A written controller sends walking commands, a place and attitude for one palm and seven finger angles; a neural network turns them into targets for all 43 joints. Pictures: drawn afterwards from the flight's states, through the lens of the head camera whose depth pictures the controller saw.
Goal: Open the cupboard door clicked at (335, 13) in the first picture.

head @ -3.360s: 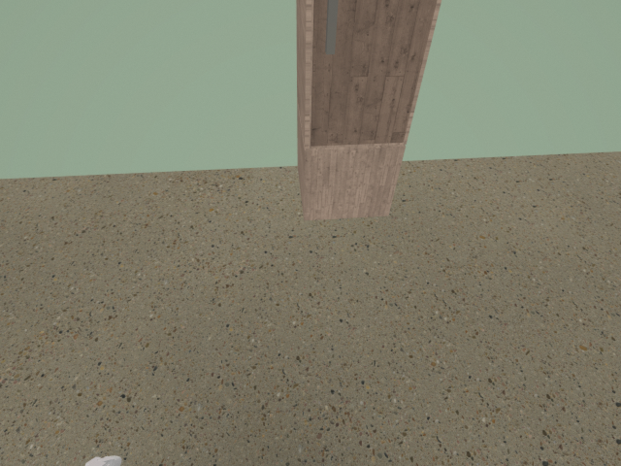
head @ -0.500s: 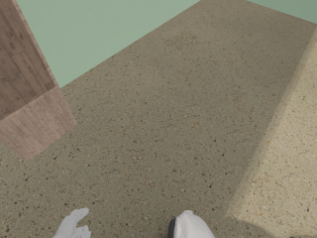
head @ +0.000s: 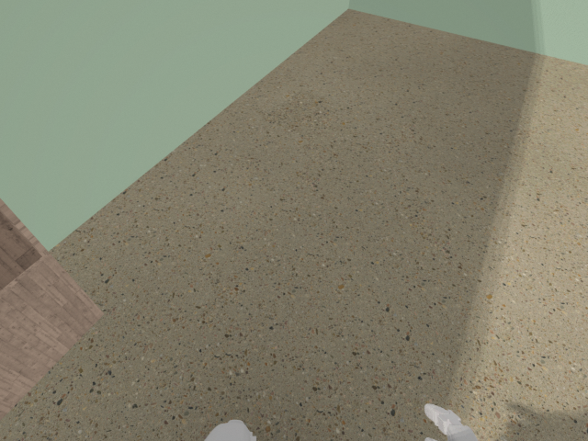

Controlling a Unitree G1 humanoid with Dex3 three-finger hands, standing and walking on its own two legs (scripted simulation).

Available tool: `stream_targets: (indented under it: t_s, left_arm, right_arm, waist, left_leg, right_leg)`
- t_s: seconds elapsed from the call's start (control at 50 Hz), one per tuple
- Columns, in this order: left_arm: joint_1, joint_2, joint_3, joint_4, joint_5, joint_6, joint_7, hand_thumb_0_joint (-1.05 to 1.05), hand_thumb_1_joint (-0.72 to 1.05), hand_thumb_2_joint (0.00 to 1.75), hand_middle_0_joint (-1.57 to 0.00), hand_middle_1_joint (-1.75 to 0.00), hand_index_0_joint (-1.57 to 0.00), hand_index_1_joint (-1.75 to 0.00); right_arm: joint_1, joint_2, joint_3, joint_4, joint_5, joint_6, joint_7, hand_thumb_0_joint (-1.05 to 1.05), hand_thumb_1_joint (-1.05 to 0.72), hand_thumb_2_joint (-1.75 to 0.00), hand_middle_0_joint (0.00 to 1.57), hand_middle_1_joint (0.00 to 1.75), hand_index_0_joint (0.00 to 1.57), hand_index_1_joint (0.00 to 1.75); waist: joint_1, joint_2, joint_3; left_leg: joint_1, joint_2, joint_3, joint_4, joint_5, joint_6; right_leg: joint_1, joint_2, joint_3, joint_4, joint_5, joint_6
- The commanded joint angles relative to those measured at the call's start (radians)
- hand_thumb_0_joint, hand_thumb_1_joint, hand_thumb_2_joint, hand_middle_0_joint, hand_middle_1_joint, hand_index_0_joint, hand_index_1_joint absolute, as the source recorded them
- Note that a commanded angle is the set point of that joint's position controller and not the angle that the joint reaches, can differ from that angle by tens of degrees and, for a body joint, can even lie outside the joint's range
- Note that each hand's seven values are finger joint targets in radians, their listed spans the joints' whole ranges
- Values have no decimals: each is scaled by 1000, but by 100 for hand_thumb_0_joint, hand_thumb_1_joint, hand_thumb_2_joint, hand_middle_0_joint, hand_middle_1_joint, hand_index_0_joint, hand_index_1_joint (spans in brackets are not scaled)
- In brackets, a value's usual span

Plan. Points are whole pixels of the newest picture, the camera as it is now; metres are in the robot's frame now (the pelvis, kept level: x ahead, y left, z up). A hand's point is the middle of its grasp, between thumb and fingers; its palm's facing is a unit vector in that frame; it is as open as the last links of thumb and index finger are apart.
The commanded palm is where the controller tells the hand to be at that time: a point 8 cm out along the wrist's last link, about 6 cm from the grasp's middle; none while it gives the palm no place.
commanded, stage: walk to a spot facing it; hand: left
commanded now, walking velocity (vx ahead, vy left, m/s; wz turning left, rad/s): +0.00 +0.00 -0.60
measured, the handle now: out of the picture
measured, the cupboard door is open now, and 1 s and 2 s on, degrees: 0 0 0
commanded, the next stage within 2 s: turn to face it in 0.24 s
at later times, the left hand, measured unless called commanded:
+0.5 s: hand (233, 345) +0.29 +0.15 -0.16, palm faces -0.30 -0.91 -0.27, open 7.4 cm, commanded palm none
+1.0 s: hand (189, 383) +0.22 +0.21 -0.17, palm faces +0.01 -0.98 -0.21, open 7.4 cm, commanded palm none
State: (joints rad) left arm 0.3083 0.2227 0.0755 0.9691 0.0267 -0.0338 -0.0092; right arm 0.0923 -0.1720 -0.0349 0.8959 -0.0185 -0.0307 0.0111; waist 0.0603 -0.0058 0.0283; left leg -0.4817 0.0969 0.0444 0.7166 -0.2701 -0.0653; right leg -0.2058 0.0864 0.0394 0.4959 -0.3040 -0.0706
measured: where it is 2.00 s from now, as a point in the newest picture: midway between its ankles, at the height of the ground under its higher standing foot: outside the picture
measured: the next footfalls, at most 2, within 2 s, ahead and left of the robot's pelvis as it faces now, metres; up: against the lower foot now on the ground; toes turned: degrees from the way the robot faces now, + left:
left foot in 0.06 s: +0.12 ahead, +0.14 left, +0.00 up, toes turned +3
right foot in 0.46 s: +0.16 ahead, -0.14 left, +0.00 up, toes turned -24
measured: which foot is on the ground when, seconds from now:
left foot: up 0.00-0.04, down 0.06-0.46, up 0.48-0.76, down 0.78-1.00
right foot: down 0.00-0.06, up 0.08-0.44, down 0.46-0.80, up 0.82-1.00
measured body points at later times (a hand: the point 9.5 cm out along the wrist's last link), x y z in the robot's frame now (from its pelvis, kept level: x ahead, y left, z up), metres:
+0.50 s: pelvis +0.11 -0.01 -0.02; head +0.14 -0.04 +0.43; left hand +0.30 +0.19 -0.14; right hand +0.02 -0.25 -0.17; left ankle +0.09 +0.14 -0.72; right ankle +0.12 -0.13 -0.74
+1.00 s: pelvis +0.13 +0.01 +0.00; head +0.16 +0.03 +0.45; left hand +0.22 +0.26 -0.16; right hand +0.16 -0.23 -0.14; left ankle +0.16 +0.09 -0.74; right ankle +0.10 -0.14 -0.66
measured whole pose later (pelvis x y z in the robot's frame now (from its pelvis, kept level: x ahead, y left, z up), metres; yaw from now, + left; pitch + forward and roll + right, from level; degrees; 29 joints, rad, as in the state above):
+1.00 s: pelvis +0.13 +0.01 +0.00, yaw -2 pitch +1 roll -1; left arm 0.16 0.23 0.09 0.95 0.02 0.06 0.02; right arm 0.25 -0.16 -0.05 0.96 -0.02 0.01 0.00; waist -0.03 -0.03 0.05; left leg -0.31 0.01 0.09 0.53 -0.24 0.06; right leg -0.50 -0.08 -0.04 1.10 -0.40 0.08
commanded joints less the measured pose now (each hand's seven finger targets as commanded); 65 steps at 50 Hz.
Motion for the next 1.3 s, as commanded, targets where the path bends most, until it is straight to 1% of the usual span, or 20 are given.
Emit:
stream_targets:
  t_s: [0.0,0.04,0.1,0.16,0.32,0.38,0.4,0.44,0.5,0.72,0.74,0.76,0.78,0.82,0.92,1.1,1.2,1.22,1.26,1.28]
  left_arm:
    - [-18,137,36,-82,-18,-3,9,0,90,90,-20,-30,-20,-30]
    - [28,65,21,-105,-22,-6,-5,0,90,90,-20,-30,-20,-30]
    - [-38,89,34,-93,-4,20,-18,0,90,90,-20,-30,-20,-30]
    - [-16,52,29,-87,-6,53,-28,0,90,90,-20,-30,-20,-30]
    - [-141,19,23,-140,-1,68,-27,0,90,90,-20,-30,-20,-30]
    - [-65,15,12,-103,4,41,-10,0,90,90,-20,-30,-20,-30]
    - [8,51,15,-69,8,25,-2,0,90,90,-20,-30,-20,-30]
    - [106,198,20,-10,-2,-4,22,0,90,90,-20,-30,-20,-30]
    - [-67,165,7,-25,-2,4,37,0,90,90,-20,-30,-20,-30]
    - [-193,134,18,-77,-6,49,47,0,90,90,-20,-30,-20,-30]
    - [-189,113,18,-89,-14,57,44,0,90,90,-20,-30,-20,-30]
    - [-171,59,15,-118,-21,67,38,0,90,90,-20,-30,-20,-30]
    - [-239,28,7,-167,-18,67,35,0,90,90,-20,-30,-20,-30]
    - [-266,31,14,-163,-5,65,34,0,90,90,-20,-30,-20,-30]
    - [-182,47,23,-107,-13,61,23,0,90,90,-20,-30,-20,-30]
    - [-176,64,19,-137,-18,67,28,0,90,90,-20,-30,-20,-30]
    - [-47,86,19,-126,-23,57,33,0,90,90,-20,-30,-20,-30]
    - [3,108,23,-118,-20,49,35,0,90,90,-20,-30,-20,-30]
    - [-5,268,41,-150,4,40,45,0,90,90,-20,-30,-20,-30]
    - [-50,241,36,-171,-7,40,49,0,90,90,-20,-30,-20,-30]
  right_arm:
    - [142,-150,-37,-30,0,-33,-33,0,-90,-90,20,30,20,30]
    - [298,-303,-59,-10,-8,-22,-34,0,-90,-90,20,30,20,30]
    - [151,-189,-31,-40,-6,-17,-39,0,-90,-90,20,30,20,30]
    - [107,-168,-27,-37,-6,-18,-41,0,-90,-90,20,30,20,30]
    - [165,-199,-62,1,-10,5,-31,0,-90,-90,20,30,20,30]
    - [169,-194,-57,30,-12,13,-29,0,-90,-90,20,30,20,30]
    - [181,-175,-51,40,-6,11,-25,0,-90,-90,20,30,20,30]
    - [208,-51,-10,27,15,14,-24,0,-90,-90,20,30,20,30]
    - [203,-85,-17,69,14,40,-36,0,-90,-90,20,30,20,30]
    - [275,-68,-34,59,0,61,-2,0,-90,-90,20,30,20,30]
    - [308,-94,-43,60,-3,55,0,0,-90,-90,20,30,20,30]
    - [332,-182,-62,46,-10,46,-1,0,-90,-90,20,30,20,30]
    - [368,-247,-78,35,-18,43,-8,0,-90,-90,20,30,20,30]
    - [322,-223,-77,39,-10,30,-28,0,-90,-90,20,30,20,30]
    - [206,-185,-63,2,-3,16,-35,0,-90,-90,20,30,20,30]
    - [161,-245,-88,-16,-6,45,-19,0,-90,-90,20,30,20,30]
    - [67,-263,-99,-60,-5,63,-8,0,-90,-90,20,30,20,30]
    - [42,-252,-98,-70,0,66,-4,0,-90,-90,20,30,20,30]
    - [56,-136,-79,-120,2,69,2,0,-90,-90,20,30,20,30]
    - [30,-206,-91,-117,-10,78,5,0,-90,-90,20,30,20,30]
  waist:
    - [-94,-58,-102]
    - [-129,302,-198]
    - [-87,148,-26]
    - [-53,171,-26]
    - [-96,214,-2]
    - [-56,176,-49]
    - [-19,89,-102]
    - [12,-228,-245]
    - [-26,-223,-151]
    - [-91,-95,-38]
    - [-107,6,-46]
    - [-117,271,-34]
    - [-155,346,-15]
    - [-130,248,-51]
    - [-89,103,-101]
    - [-109,151,-79]
    - [-55,172,-87]
    - [-25,135,-85]
    - [-17,-341,-28]
    - [-24,-263,-14]
  left_leg:
    - [421,0,-2,-304,115,32]
    - [674,453,-390,-369,387,221]
    - [396,350,-189,-415,321,205]
    - [336,273,30,-391,478,170]
    - [344,276,165,-341,444,162]
    - [319,238,155,-204,450,129]
    - [278,189,182,-83,405,87]
    - [23,29,110,222,-358,17]
    - [31,24,-19,325,-337,27]
    - [188,-12,105,-68,-24,19]
    - [251,7,62,-190,75,37]
    - [277,189,-251,-331,227,125]
    - [246,343,-471,-444,316,246]
    - [300,294,-452,-429,260,235]
    - [365,168,-237,-377,447,220]
    - [328,142,-349,-388,256,241]
    - [160,83,-386,-342,161,200]
    - [77,44,-355,-282,106,162]
    - [-220,-182,-85,210,-282,18]
    - [-149,-113,-143,364,-263,39]
  right_leg:
    - [-126,-176,209,92,401,-38]
    - [-444,-34,-28,595,-337,67]
    - [-453,-145,-24,761,-198,100]
    - [-372,-168,-72,683,-108,119]
    - [-267,-152,-161,322,-26,119]
    - [-73,-111,-181,90,90,93]
    - [68,-136,-155,-26,239,85]
    - [314,-515,158,-39,879,-87]
    - [142,-482,76,-86,696,-122]
    - [-61,-429,-193,3,222,6]
    - [-120,-389,-216,102,122,46]
    - [-274,-260,-258,293,-146,121]
    - [-354,-175,-197,521,-362,143]
    - [-460,-195,-55,711,-231,134]
    - [-382,-191,-50,631,-85,160]
    - [-274,-144,-53,377,-133,159]
    - [-26,-102,-77,95,-42,134]
    - [86,-122,-73,-56,44,127]
    - [114,-572,383,-325,-122,-40]
    - [-54,-574,333,-331,-166,-61]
